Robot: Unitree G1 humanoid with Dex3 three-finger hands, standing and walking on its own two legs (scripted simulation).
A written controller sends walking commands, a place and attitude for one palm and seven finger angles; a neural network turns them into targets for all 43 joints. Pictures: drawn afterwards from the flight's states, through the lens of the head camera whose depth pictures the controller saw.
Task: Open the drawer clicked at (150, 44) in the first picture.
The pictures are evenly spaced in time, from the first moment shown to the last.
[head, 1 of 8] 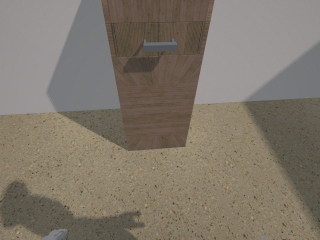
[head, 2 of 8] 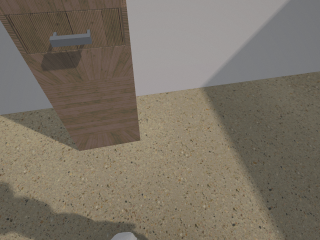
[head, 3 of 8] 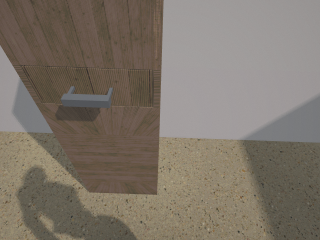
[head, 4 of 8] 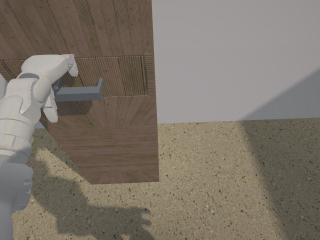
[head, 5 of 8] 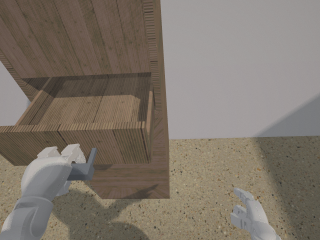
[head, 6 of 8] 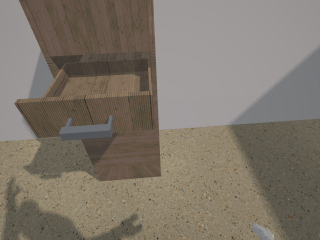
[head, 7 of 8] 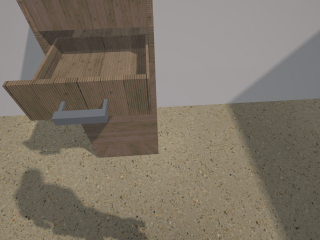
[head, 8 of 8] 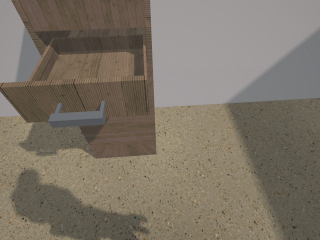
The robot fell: no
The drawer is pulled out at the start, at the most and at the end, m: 0.00 0.30 0.30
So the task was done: yes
